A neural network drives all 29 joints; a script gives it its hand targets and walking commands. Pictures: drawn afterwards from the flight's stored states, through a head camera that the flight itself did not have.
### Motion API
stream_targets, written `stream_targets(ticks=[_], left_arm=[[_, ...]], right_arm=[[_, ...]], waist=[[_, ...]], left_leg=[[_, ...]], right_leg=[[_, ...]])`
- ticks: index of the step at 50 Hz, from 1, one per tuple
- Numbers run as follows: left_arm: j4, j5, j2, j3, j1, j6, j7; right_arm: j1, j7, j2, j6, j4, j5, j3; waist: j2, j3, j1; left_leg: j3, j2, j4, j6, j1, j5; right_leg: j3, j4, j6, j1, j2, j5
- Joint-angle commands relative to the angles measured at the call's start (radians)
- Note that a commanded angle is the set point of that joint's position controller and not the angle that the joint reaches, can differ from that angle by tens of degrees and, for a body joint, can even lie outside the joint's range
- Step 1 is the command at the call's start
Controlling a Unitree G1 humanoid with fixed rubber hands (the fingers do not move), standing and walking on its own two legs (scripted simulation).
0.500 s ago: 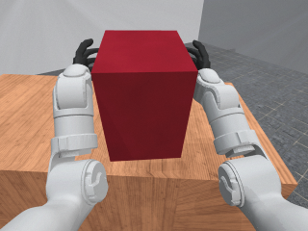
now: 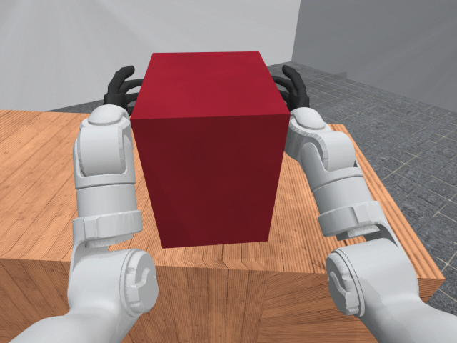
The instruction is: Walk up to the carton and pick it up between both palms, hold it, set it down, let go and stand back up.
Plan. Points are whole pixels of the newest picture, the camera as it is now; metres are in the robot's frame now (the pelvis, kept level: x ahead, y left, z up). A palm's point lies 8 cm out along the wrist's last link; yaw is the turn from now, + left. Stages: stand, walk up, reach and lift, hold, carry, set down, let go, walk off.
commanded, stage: hold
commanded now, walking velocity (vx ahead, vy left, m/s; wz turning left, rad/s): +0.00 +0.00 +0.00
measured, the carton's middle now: (211, 148) +0.36 +0.00 +0.23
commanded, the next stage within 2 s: none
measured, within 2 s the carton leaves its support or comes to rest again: neither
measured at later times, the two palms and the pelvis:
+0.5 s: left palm (116, 111) +0.35 +0.14 +0.30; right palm (297, 114) +0.35 -0.13 +0.29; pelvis -0.01 +0.00 +0.00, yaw +0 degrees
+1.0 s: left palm (110, 104) +0.35 +0.15 +0.31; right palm (295, 107) +0.35 -0.13 +0.30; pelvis -0.01 -0.01 +0.00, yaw +2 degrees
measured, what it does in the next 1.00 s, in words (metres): stands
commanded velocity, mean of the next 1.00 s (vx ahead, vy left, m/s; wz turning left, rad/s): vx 0.00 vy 0.00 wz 0.00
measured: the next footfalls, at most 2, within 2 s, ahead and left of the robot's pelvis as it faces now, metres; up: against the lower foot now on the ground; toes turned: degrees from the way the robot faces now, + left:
none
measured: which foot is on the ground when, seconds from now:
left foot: down 0.00-1.00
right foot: down 0.00-1.00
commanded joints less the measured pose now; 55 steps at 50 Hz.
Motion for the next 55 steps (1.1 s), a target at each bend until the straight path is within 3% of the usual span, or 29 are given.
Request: stream_targets(ticks=[1,2,4,8,14,17,23,25,30,35,37,39,42,47,50,55], left_arm=[[-0.072,-0.176,-0.552,-0.431,-0.701,-0.066,-0.123],[-0.101,-0.18,-0.56,-0.436,-0.698,-0.067,-0.12],[-0.117,-0.195,-0.56,-0.46,-0.699,-0.064,-0.116],[-0.08,-0.172,-0.561,-0.44,-0.676,-0.059,-0.114],[-0.036,-0.174,-0.556,-0.43,-0.716,-0.075,-0.111],[0.006,-0.161,-0.561,-0.404,-0.712,-0.08,-0.112],[-0.002,-0.174,-0.569,-0.413,-0.723,-0.087,-0.115],[0.015,-0.169,-0.552,-0.397,-0.722,-0.087,-0.12],[0.012,-0.173,-0.546,-0.389,-0.735,-0.098,-0.115],[0.035,-0.166,-0.532,-0.367,-0.758,-0.1,-0.12],[0.082,-0.149,-0.526,-0.349,-0.752,-0.097,-0.122],[0.039,-0.168,-0.533,-0.367,-0.794,-0.103,-0.121],[0.091,-0.156,-0.534,-0.355,-0.792,-0.105,-0.118],[0.082,-0.168,-0.541,-0.363,-0.779,-0.108,-0.122],[0.114,-0.152,-0.513,-0.332,-0.753,-0.102,-0.131],[0.063,-0.168,-0.528,-0.367,-0.734,-0.098,-0.135]], right_arm=[[-0.764,0.108,0.642,-0.028,-0.281,0.15,0.294],[-0.75,0.111,0.645,-0.03,-0.293,0.156,0.297],[-0.758,0.113,0.628,-0.033,-0.316,0.162,0.301],[-0.741,0.123,0.608,-0.026,-0.276,0.135,0.287],[-0.754,0.137,0.616,-0.031,-0.215,0.112,0.258],[-0.774,0.139,0.628,-0.038,-0.2,0.1,0.252],[-0.803,0.132,0.631,-0.05,-0.242,0.119,0.26],[-0.795,0.126,0.639,-0.043,-0.212,0.111,0.256],[-0.817,0.127,0.644,-0.052,-0.231,0.121,0.268],[-0.819,0.125,0.656,-0.048,-0.206,0.104,0.239],[-0.825,0.128,0.656,-0.045,-0.178,0.094,0.228],[-0.835,0.133,0.662,-0.045,-0.18,0.097,0.222],[-0.849,0.136,0.643,-0.048,-0.155,0.076,0.196],[-0.838,0.128,0.648,-0.046,-0.156,0.087,0.203],[-0.833,0.119,0.631,-0.04,-0.153,0.084,0.207],[-0.818,0.106,0.631,-0.035,-0.196,0.122,0.23]], waist=[[0.062,-0.323,-0.007],[0.063,-0.343,0.001],[0.07,-0.363,-0.014],[0.064,-0.316,0.004],[0.054,-0.28,-0.005],[0.033,-0.266,0.005],[0.054,-0.326,0.003],[0.024,-0.32,0.001],[0.018,-0.338,0.011],[0.011,-0.32,0.01],[0.017,-0.283,0.022],[0.034,-0.306,0.013],[0.044,-0.294,0.014],[0.037,-0.324,-0.004],[0.018,-0.306,0.007],[0.041,-0.335,-0.015]], left_leg=[[0.061,-0.07,-0.074,-0.038,-0.261,0.285],[0.056,-0.064,-0.071,-0.042,-0.244,0.318],[0.055,-0.061,-0.056,-0.051,-0.23,0.341],[0.051,-0.054,-0.086,-0.041,-0.261,0.272],[0.054,-0.052,-0.104,-0.032,-0.274,0.192],[0.054,-0.05,-0.116,-0.028,-0.314,0.175],[0.052,-0.059,-0.092,-0.03,-0.284,0.232],[0.062,-0.065,-0.092,-0.024,-0.283,0.217],[0.055,-0.065,-0.101,-0.018,-0.283,0.204],[0.06,-0.067,-0.115,-0.009,-0.319,0.137],[0.062,-0.065,-0.13,-0.004,-0.343,0.093],[0.056,-0.065,-0.14,-0.004,-0.356,0.068],[0.054,-0.064,-0.138,-0.005,-0.367,0.034],[0.051,-0.064,-0.123,-0.016,-0.342,0.106],[0.059,-0.068,-0.123,-0.009,-0.33,0.118],[0.06,-0.075,-0.09,-0.028,-0.289,0.224]], right_leg=[[0.042,0.05,0.052,0.334,0.053,0.246],[0.037,0.056,0.051,0.337,0.06,0.262],[0.03,0.059,0.045,0.327,0.065,0.266],[0.033,0.052,0.044,0.329,0.06,0.197],[0.03,0.043,0.042,0.301,0.054,0.138],[0.036,0.042,0.04,0.321,0.049,0.145],[0.034,0.055,0.048,0.332,0.049,0.195],[0.037,0.044,0.05,0.342,0.045,0.198],[0.035,0.047,0.057,0.33,0.046,0.183],[0.043,0.037,0.059,0.333,0.036,0.137],[0.041,0.031,0.058,0.324,0.035,0.095],[0.043,0.037,0.058,0.32,0.034,0.079],[0.042,0.04,0.053,0.312,0.029,0.053],[0.041,0.045,0.057,0.329,0.032,0.12],[0.04,0.036,0.06,0.333,0.032,0.132],[0.038,0.043,0.056,0.337,0.042,0.216]])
